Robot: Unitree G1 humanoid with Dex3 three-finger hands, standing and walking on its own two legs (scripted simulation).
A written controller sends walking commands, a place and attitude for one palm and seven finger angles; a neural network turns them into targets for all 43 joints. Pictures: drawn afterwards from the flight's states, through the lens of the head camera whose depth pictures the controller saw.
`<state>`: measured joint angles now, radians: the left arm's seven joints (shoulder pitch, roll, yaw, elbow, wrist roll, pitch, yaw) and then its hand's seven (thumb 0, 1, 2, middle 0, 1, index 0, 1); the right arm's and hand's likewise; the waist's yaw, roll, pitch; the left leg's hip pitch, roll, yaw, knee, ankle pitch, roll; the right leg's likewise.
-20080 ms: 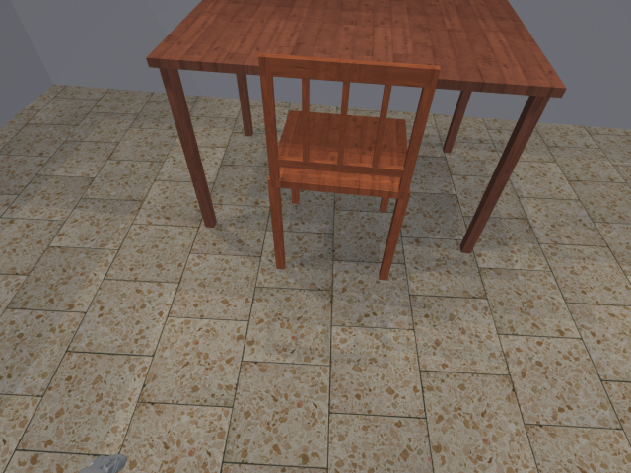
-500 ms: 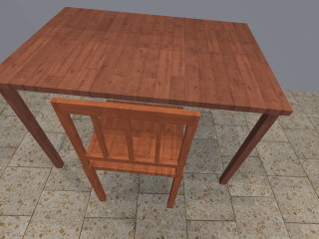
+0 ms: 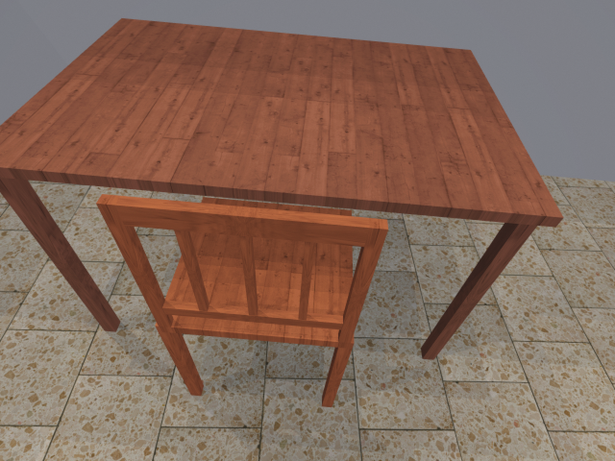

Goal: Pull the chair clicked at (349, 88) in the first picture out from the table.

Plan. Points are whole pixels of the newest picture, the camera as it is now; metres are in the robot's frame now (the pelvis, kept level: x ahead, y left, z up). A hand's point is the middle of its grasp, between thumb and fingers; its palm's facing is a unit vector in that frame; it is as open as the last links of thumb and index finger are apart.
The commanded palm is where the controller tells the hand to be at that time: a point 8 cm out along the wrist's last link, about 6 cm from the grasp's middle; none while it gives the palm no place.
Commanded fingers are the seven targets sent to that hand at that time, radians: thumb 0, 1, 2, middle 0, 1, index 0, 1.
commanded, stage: look again from close up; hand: left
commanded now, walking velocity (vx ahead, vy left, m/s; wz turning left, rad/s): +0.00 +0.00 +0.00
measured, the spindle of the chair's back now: (250, 277) +0.44 +0.13 -0.10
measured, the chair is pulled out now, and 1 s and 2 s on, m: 0.00 0.00 0.00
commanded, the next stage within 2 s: raise the hand toward the chair's back in 0.48 s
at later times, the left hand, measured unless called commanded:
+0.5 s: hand out of the picture -0.03 +0.13 -0.18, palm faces +0.04 -0.99 -0.13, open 7.4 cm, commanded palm none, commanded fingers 0.00 0.90 0.90 -0.20 -0.30 -0.20 -0.30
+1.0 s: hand (240, 441) +0.16 +0.10 -0.07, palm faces -0.04 -1.00 +0.04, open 9.2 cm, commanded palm +0.12 +0.19 -0.06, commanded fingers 0.00 0.39 0.68 -0.15 -0.22 -0.15 -0.22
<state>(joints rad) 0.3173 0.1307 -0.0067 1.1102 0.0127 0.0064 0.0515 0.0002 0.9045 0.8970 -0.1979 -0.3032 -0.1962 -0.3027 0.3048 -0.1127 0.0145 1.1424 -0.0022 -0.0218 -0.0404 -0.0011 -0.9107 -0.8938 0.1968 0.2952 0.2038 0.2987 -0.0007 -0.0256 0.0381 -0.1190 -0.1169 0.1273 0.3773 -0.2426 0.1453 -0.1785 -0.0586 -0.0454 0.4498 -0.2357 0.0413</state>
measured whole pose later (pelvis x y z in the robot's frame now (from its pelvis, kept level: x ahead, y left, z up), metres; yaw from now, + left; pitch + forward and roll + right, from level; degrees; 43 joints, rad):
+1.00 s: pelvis -0.02 -0.06 -0.07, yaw +3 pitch +10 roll +0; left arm 0.43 0.18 0.07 0.18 -0.17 -0.50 -0.27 0.01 0.62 0.77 -0.17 -0.26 -0.17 -0.26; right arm 0.16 -0.26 -0.06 0.50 0.02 -0.21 0.02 0.01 -0.91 -0.89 0.20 0.30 0.20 0.30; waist -0.05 -0.09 -0.15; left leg -0.73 -0.05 0.08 1.05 -0.51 0.08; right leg -0.78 0.04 -0.07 1.04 -0.45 -0.08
